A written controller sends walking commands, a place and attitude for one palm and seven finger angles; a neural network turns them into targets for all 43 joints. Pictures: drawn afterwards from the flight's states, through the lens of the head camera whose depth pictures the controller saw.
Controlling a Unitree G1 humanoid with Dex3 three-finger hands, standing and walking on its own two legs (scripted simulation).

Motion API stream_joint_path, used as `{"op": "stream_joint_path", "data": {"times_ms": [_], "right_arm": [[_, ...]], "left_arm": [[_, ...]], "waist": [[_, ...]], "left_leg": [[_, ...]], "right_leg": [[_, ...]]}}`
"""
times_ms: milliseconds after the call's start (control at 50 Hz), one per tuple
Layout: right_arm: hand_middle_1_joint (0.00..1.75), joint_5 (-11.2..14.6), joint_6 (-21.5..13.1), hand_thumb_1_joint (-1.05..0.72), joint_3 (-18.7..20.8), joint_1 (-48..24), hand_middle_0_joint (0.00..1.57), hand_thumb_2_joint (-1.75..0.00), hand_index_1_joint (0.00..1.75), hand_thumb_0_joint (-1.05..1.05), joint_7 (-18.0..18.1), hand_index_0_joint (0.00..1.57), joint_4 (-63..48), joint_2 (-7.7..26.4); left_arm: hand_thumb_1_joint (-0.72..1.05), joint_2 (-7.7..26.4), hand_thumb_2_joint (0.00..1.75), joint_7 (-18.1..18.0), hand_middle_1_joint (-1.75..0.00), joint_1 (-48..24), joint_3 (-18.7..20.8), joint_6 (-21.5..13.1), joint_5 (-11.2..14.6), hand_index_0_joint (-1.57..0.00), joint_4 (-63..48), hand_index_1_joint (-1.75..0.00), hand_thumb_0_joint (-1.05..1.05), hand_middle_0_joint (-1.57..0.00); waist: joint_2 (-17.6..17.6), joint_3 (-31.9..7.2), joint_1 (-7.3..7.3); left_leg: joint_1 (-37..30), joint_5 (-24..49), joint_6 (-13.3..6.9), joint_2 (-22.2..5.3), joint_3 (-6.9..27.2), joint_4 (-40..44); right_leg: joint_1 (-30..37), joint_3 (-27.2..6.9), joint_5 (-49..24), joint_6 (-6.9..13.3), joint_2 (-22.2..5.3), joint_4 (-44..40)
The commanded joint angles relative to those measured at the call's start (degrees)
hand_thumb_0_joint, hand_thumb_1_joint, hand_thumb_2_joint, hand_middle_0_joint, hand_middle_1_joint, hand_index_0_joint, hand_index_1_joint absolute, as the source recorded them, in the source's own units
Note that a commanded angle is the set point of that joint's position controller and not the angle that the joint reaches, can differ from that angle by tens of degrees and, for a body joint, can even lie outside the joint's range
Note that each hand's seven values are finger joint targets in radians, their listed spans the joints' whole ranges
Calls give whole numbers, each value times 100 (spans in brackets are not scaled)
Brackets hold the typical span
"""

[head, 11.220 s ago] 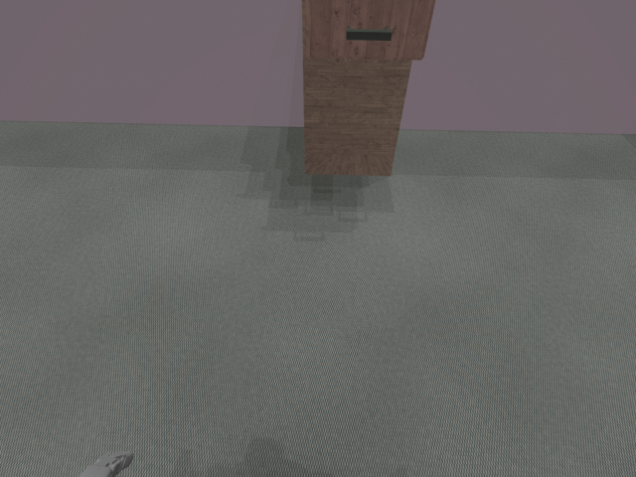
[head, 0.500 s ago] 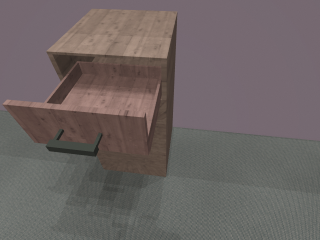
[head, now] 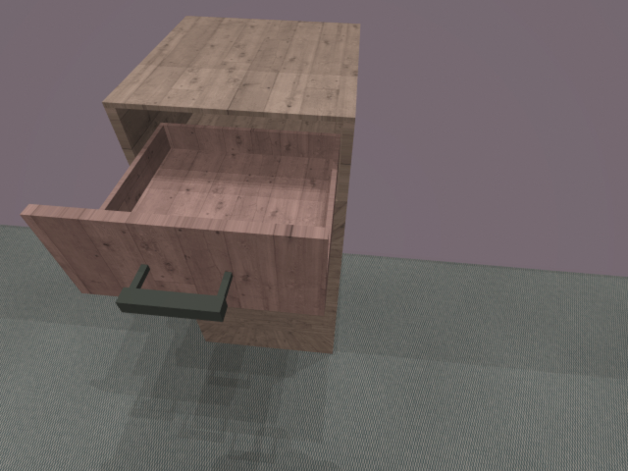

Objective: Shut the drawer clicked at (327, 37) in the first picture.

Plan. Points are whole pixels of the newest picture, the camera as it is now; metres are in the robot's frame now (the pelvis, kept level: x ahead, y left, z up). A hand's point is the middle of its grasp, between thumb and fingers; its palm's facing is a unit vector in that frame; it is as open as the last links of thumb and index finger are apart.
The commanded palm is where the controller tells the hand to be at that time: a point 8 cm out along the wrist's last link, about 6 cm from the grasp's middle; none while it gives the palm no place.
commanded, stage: come to a stop and stand still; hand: left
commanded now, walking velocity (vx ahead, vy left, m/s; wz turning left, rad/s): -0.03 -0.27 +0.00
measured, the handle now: (178, 290) +0.33 +0.22 +0.04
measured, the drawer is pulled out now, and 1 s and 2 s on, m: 0.28 0.28 0.28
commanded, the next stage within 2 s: look again from close up in 0.98 s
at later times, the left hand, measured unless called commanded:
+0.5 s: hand out of the picture +0.03 +0.16 -0.16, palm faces -0.03 -0.97 -0.22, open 7.2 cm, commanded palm none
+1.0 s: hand out of the picture -0.02 +0.11 -0.16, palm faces +0.04 -0.99 -0.16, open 7.4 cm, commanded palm none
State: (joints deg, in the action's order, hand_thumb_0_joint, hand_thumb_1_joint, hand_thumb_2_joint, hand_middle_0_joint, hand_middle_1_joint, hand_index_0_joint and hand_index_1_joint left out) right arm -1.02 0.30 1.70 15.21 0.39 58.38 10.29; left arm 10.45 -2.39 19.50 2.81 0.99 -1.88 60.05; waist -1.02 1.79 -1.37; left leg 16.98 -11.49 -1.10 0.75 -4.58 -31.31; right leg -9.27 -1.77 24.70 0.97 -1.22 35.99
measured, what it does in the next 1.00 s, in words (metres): steps on the spot: right foot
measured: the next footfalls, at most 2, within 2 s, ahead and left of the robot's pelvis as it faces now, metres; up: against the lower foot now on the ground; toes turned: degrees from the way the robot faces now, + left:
right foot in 0.34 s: +0.00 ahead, -0.08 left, +0.00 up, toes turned -5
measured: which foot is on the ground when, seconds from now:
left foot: down 0.00-1.00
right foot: down 0.00-0.00, up 0.02-0.32, down 0.34-1.00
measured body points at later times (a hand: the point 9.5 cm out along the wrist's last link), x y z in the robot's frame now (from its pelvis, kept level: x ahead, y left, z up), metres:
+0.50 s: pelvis +0.00 -0.02 +0.01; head +0.00 -0.03 +0.46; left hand +0.03 +0.21 -0.14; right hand -0.03 -0.23 -0.16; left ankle +0.05 +0.11 -0.73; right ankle -0.04 -0.08 -0.73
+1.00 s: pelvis +0.03 -0.04 +0.01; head +0.03 -0.04 +0.46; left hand -0.02 +0.16 -0.15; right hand +0.02 -0.25 -0.15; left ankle +0.05 +0.11 -0.73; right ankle -0.04 -0.08 -0.73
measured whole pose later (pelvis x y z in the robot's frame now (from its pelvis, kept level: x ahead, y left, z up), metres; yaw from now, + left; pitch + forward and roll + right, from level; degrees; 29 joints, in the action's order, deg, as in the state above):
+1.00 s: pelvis +0.03 -0.04 +0.01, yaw -2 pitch -1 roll +1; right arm -0.1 -0.2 -0.2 15.3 2.7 66.8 7.5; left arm 5.5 -2.5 22.6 -0.1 -1.1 -0.9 65.1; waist -0.7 1.4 -0.6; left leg 12.0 -11.9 2.5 -3.5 -4.1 -25.6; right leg -3.2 4.6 19.0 5.9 4.4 23.2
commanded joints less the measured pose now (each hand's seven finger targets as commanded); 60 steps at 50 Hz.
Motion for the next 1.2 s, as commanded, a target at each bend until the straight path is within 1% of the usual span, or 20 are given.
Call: {"op": "stream_joint_path", "data": {"times_ms": [0,20,80,240,280,300,340,360,420,460,540,700,820,1040,1060,1080,1100,1140,1160,1180], "right_arm": [[30,-81,-68,-90,79,587,20,-90,30,0,76,20,-184,682],[30,-64,-119,-90,73,427,20,-90,30,0,96,20,-245,748],[30,-63,-215,-90,52,156,20,-90,30,0,140,20,-227,764],[30,-99,-86,-90,122,288,20,-90,30,0,168,20,30,818],[30,-72,-72,-90,116,185,20,-90,30,0,158,20,37,758],[30,-49,-66,-90,97,204,20,-90,30,0,134,20,51,634],[30,2,-65,-90,-29,75,20,-90,30,0,84,20,-10,178],[30,-33,-38,-90,-79,76,20,-90,30,0,79,20,59,78],[30,-37,-68,-90,-135,389,20,-90,30,0,84,20,355,21],[30,-12,-110,-90,-162,481,20,-90,30,0,113,20,487,51],[30,5,-69,-90,-182,419,20,-90,30,0,133,20,593,57],[30,52,-118,-90,-178,449,20,-90,30,0,211,20,666,41],[30,65,-108,-90,-167,383,20,-90,30,0,245,20,691,11],[30,59,-94,-90,-174,346,20,-90,30,0,256,20,685,39],[30,12,30,-90,-120,-165,20,-90,30,0,173,20,-11,458],[30,15,-54,-90,17,22,20,-90,30,0,172,20,-115,406],[30,-2,-55,-90,10,47,20,-90,30,0,207,20,-30,169],[30,33,-22,-90,14,129,20,-90,30,0,213,20,-166,168],[30,17,-30,-90,-3,154,20,-90,30,0,194,20,-235,169],[30,29,-18,-90,36,75,20,-90,30,0,199,20,-255,232]], "left_arm": [[90,184,90,-17,-30,237,-28,-4,2,-20,-304,-30,0,-20],[90,275,90,12,-30,169,-28,-29,18,-20,-340,-30,0,-20],[90,318,90,81,-30,49,-36,-93,54,-20,-286,-30,0,-20],[90,146,90,147,-30,-20,-61,32,55,-20,-331,-30,0,-20],[90,138,90,142,-30,191,-59,-8,48,-20,-261,-30,0,-20],[90,230,90,126,-30,242,-53,-38,34,-20,-250,-30,0,-20],[90,552,90,79,-30,176,-63,-126,59,-20,-230,-30,0,-20],[90,506,90,50,-30,-12,-94,-202,93,-20,-238,-30,0,-20],[90,348,90,41,-30,-185,-155,-274,134,-20,-186,-30,0,-20],[90,304,90,46,-30,-31,-177,-285,148,-20,-106,-30,0,-20],[90,304,90,53,-30,136,-191,-246,143,-20,79,-30,0,-20],[90,217,90,-4,-30,573,-198,-307,139,-20,287,-30,0,-20],[90,104,90,-40,-30,782,-206,-296,122,-20,391,-30,0,-20],[90,60,90,-46,-30,879,-208,-269,118,-20,451,-30,0,-20],[90,942,90,-127,-30,677,-315,-326,28,-20,48,-30,0,-20],[90,730,90,-137,-30,566,-164,-347,74,-20,112,-30,0,-20],[90,563,90,-146,-30,581,-145,-348,69,-20,152,-30,0,-20],[90,488,90,-144,-30,734,-166,-329,77,-20,54,-30,0,-20],[90,479,90,-160,-30,705,-183,-329,49,-20,18,-30,0,-20],[90,497,90,-164,-30,686,-146,-311,62,-20,-10,-30,0,-20]], "waist": [[1094,361,140],[872,307,111],[272,-96,70],[553,-310,222],[346,-320,88],[139,-250,81],[-796,-68,134],[-962,4,219],[-320,60,319],[-86,70,247],[279,553,190],[29,78,127],[-60,137,107],[-3,375,95],[42,1367,186],[534,676,187],[489,170,195],[-268,-255,87],[-537,-461,96],[-759,-417,72]], "left_leg": [[-216,-906,-841,-1593,2160,1998],[-199,-853,-938,-1701,2286,2102],[-329,25,-1049,-1826,2076,1951],[-270,-29,-859,-1717,1565,1676],[14,-261,-600,-1450,1279,1399],[297,-547,-360,-1147,1000,1183],[429,-762,59,-393,164,315],[212,-671,111,-367,125,166],[-366,95,108,-478,228,322],[-539,598,68,-602,324,573],[-487,287,82,-649,403,739],[-662,707,89,-634,283,621],[-746,784,83,-633,229,604],[-805,818,51,-655,306,700],[-526,374,-52,-408,518,149],[-240,166,-60,-480,334,-252],[-124,20,-51,-394,310,-454],[264,-626,-34,-301,357,-820],[432,-777,-52,-267,282,-856],[479,-813,-85,-301,337,-979]], "right_leg": [[-1322,382,811,88,7,1065],[-1357,226,707,116,-92,1387],[-1228,55,387,86,-255,1457],[-768,295,75,60,-36,243],[-180,324,-626,92,-4,-837],[111,56,-727,167,-149,-1332],[-237,-1001,-279,562,-1112,-2127],[-545,-1095,-568,655,-1208,-2275],[-655,-574,-1741,583,-874,-1858],[-510,-288,-1996,386,-613,-1712],[-776,-342,-1075,251,-523,-1987],[-31,-249,-3115,-42,-556,-1811],[46,-196,-3722,-125,-559,-1744],[-106,-153,-3148,-99,-516,-1823],[-847,-368,-3303,-440,-474,-1935],[-659,-486,-3457,-393,-827,-1566],[-219,-610,-4203,-321,-932,-1490],[370,-654,-4808,-129,-1040,-1355],[786,-591,-5609,-50,-1034,-1108],[734,-545,-5627,30,-1091,-1077]]}}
